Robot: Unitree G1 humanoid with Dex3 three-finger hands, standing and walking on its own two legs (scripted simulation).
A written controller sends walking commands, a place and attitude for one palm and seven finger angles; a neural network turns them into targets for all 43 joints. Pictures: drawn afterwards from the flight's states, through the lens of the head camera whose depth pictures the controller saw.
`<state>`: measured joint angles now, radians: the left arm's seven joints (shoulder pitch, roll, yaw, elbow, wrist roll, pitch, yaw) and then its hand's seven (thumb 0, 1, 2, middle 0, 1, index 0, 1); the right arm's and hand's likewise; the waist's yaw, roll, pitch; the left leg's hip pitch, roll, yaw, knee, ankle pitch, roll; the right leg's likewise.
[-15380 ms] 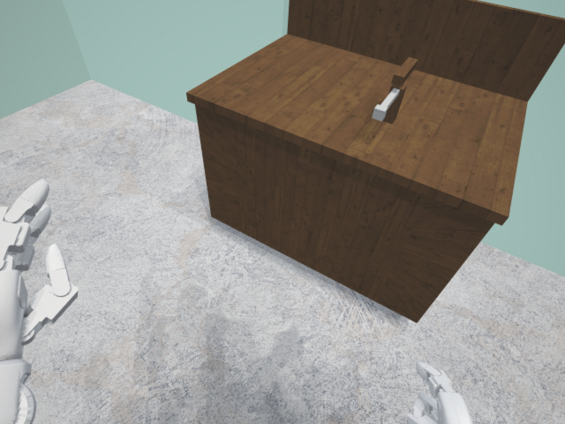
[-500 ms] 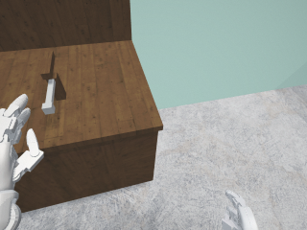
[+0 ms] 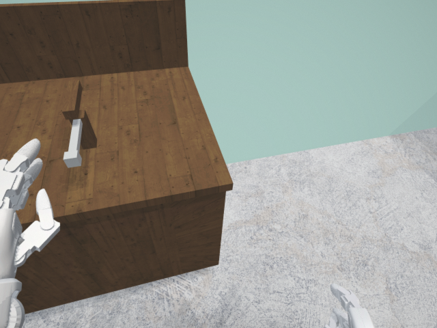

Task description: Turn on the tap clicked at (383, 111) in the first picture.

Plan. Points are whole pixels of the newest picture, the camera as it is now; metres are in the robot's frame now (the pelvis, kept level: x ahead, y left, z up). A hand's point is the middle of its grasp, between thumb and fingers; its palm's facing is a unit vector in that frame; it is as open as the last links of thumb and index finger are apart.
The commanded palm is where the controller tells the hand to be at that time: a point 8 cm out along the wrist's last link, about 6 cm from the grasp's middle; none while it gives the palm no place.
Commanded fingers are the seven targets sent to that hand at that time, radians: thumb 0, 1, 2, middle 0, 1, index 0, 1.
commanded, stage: shuffle to correct the standing spot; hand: left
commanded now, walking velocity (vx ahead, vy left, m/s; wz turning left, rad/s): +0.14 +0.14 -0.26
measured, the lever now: (72, 159) +0.44 +0.37 +0.02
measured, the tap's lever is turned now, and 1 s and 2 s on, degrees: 0 0 0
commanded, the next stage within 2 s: come to a stop and stand still in 0.44 s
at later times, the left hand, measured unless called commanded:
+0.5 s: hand (45, 180) +0.28 +0.29 +0.16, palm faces +0.39 -0.83 -0.39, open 7.4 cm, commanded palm +0.23 +0.32 +0.17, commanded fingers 0.00 0.90 0.90 -0.20 -0.30 -0.20 -0.30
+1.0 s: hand (46, 149) +0.34 +0.31 +0.16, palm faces +0.36 -0.86 -0.35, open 7.4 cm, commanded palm +0.28 +0.35 +0.17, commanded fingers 0.00 0.90 0.90 -0.20 -0.30 -0.20 -0.30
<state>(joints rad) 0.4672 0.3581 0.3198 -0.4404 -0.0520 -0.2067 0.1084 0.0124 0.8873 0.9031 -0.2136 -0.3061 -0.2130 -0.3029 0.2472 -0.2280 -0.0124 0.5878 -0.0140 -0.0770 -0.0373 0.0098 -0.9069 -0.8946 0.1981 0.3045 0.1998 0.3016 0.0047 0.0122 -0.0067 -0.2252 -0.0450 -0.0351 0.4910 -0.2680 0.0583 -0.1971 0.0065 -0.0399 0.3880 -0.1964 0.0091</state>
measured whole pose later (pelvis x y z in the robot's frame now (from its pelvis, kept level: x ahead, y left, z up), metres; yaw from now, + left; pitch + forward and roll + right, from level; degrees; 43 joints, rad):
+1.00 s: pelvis +0.11 +0.08 +0.00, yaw -2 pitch +0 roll +0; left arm 0.45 0.37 0.35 -0.55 -0.05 -0.16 0.15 0.01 0.89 0.90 -0.21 -0.31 -0.21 -0.30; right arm 0.16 -0.20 0.00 0.58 0.00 -0.09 -0.06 0.01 -0.91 -0.89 0.20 0.30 0.20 0.30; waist 0.01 -0.04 0.05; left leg -0.24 -0.01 0.02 0.51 -0.27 0.02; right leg -0.20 0.00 -0.05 0.48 -0.29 -0.01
